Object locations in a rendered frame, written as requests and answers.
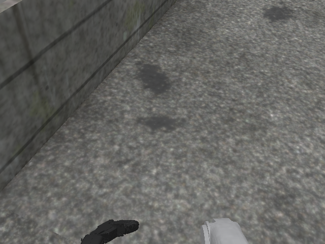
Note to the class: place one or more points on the right robot thigh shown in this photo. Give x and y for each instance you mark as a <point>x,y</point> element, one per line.
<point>222,231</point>

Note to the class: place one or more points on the robot left hand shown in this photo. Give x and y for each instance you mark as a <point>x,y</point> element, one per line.
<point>109,230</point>

